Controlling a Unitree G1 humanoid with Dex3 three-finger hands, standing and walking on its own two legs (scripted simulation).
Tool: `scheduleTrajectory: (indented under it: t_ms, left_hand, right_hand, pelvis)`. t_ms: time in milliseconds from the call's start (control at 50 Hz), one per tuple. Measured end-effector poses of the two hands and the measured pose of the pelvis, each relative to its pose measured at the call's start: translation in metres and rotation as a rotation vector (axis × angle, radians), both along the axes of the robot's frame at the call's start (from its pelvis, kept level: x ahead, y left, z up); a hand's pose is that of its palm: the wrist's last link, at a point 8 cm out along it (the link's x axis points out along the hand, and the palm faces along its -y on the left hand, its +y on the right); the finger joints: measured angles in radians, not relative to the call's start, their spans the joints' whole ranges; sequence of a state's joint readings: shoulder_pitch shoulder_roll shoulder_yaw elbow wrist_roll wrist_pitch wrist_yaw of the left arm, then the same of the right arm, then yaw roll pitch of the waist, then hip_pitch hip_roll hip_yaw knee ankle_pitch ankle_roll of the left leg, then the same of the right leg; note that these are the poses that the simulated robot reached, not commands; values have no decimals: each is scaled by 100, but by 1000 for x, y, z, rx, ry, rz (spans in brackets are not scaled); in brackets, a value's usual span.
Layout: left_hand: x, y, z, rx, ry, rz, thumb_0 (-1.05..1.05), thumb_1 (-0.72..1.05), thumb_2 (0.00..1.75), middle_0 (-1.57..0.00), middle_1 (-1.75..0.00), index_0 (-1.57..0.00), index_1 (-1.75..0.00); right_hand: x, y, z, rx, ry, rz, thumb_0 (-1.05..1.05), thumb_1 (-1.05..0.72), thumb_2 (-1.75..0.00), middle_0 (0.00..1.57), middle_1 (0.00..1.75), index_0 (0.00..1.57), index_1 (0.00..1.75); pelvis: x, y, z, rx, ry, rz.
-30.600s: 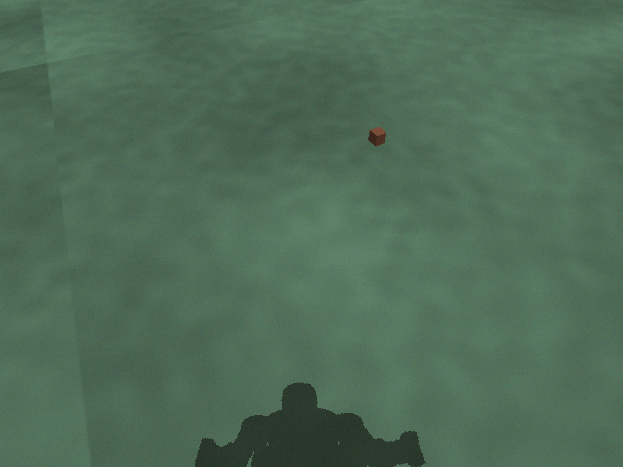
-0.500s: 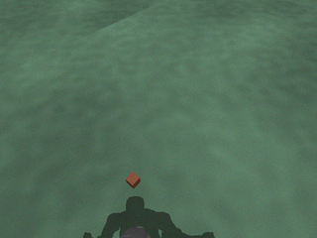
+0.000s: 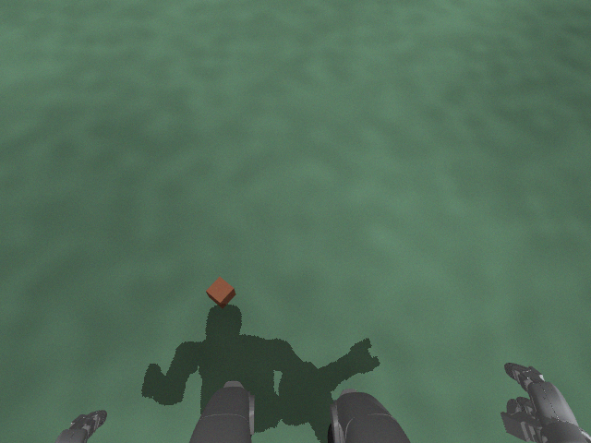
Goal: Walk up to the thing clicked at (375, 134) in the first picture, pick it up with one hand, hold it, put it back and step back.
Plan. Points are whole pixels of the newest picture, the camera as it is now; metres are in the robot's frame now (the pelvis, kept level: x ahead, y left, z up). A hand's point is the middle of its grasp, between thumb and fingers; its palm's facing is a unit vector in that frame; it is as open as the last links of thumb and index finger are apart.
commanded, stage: walk up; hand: left
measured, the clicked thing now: (221, 292) +0.53 +0.22 -0.71
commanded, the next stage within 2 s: stand in 0.42 s
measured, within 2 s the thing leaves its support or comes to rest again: neither
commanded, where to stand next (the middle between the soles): +0.15 -0.02 m, yaw +2 degrees
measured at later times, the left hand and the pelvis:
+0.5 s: hand out of the picture +0.01 +0.32 -0.13, palm faces +0.10 -0.91 -0.41, open 7.4 cm; pelvis -0.02 +0.03 +0.02, yaw +4 degrees
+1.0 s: hand out of the picture +0.07 +0.26 -0.11, palm faces +0.03 -0.94 -0.34, open 7.4 cm; pelvis -0.02 +0.01 +0.04, yaw +3 degrees
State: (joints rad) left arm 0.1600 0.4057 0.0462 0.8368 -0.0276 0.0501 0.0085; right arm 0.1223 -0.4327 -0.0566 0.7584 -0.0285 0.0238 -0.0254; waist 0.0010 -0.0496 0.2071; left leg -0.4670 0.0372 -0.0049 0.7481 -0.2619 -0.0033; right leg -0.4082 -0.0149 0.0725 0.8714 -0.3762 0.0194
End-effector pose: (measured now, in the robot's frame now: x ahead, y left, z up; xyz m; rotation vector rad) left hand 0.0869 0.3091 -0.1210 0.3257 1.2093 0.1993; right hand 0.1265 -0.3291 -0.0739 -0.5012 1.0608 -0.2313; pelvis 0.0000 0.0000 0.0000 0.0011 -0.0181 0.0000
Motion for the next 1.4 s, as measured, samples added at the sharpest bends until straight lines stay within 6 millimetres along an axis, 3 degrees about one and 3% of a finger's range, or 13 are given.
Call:
scheduleTrajectory:
  t_ms: [100, 220, 320, 440, 540, 620, 720, 800, 980, 1240, 1400]
  left_hand:
    - [-31, -17, 12, 54, 21, -13, 0, 90, 89, -21, -30, -20, -30]
    - [-52, -9, 41, 105, -38, 17, 0, 90, 89, -21, -30, -21, -30]
    - [-68, 14, 54, 100, -124, 53, 0, 90, 89, -21, -30, -21, -30]
    - [-93, 51, 37, 89, -36, 91, 0, 90, 89, -21, -30, -20, -30]
    - [-75, 48, 31, 34, -56, 112, 1, 91, 89, -20, -30, -20, -30]
    - [-62, 32, 26, -26, -58, 75, 0, 91, 89, -20, -30, -20, -30]
    - [-51, 13, 20, -53, -36, 31, 0, 91, 89, -20, -30, -20, -30]
    - [-42, 1, 29, -46, -42, 3, 0, 90, 89, -21, -30, -20, -30]
    - [-24, -2, 49, -11, -102, 15, 0, 90, 89, -21, -30, -20, -30]
    - [-42, -6, 48, 2, -46, 33, 0, 90, 89, -20, -30, -20, -30]
    - [-57, -12, 42, -11, -10, 47, 0, 90, 89, -21, -30, -20, -30]
  right_hand:
    - [-7, -1, -35, 93, 3, -29, 1, -90, -90, 20, 30, 20, 30]
    - [-41, 20, -46, 185, 68, -15, 1, -91, -90, 20, 30, 20, 30]
    - [-68, 30, -40, 189, 141, 28, 1, -90, -90, 20, 30, 21, 30]
    - [-79, 38, -12, 115, 53, 10, 1, -90, -90, 20, 30, 21, 30]
    - [-96, 44, 9, 63, 90, -44, 1, -90, -90, 20, 30, 20, 30]
    - [-91, 49, 16, 63, 83, -56, 1, -90, -90, 20, 30, 20, 30]
    - [-70, 53, 3, 106, 50, -55, 1, -90, -90, 20, 30, 20, 30]
    - [-55, 61, -5, 160, 32, -53, 1, -90, -90, 20, 30, 20, 30]
    - [-46, 64, -11, 216, 61, -23, 1, -90, -90, 20, 30, 21, 30]
    - [-68, 37, -8, 184, 132, -63, 1, -91, -90, 20, 30, 20, 30]
    - [-79, 31, -7, 173, 160, -70, 1, -91, -90, 20, 30, 20, 30]
  pelvis:
    - [-18, -11, -5, -21, -21, 5]
    - [-29, -11, 6, 19, -7, 22]
    - [-26, 1, 10, 17, -12, 69]
    - [-23, 24, 11, 37, -40, 55]
    - [-26, 28, 24, 17, -57, 64]
    - [-26, 30, 30, 6, -62, 52]
    - [-22, 26, 25, 18, -55, 39]
    - [-21, 22, 28, 5, -58, 43]
    - [-19, 12, 36, 12, -57, 57]
    - [-23, 0, 39, 12, -47, 63]
    - [-26, -4, 39, 11, -44, 64]
